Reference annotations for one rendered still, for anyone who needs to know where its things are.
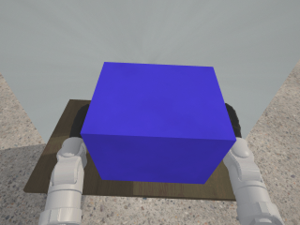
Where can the right robot hand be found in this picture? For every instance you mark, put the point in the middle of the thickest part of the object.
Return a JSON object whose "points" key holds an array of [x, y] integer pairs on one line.
{"points": [[234, 121]]}

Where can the left robot hand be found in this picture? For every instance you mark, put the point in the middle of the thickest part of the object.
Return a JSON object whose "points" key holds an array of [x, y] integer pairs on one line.
{"points": [[78, 121]]}

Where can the left robot forearm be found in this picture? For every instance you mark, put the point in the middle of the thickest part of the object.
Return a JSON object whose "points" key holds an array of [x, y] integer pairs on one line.
{"points": [[63, 204]]}

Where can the carton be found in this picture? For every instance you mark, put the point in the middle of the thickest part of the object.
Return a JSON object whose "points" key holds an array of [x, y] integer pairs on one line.
{"points": [[157, 123]]}

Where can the table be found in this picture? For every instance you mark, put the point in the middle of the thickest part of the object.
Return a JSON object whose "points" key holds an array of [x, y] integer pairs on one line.
{"points": [[218, 186]]}

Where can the right robot forearm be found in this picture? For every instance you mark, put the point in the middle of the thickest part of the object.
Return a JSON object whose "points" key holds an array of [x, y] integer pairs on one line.
{"points": [[254, 206]]}

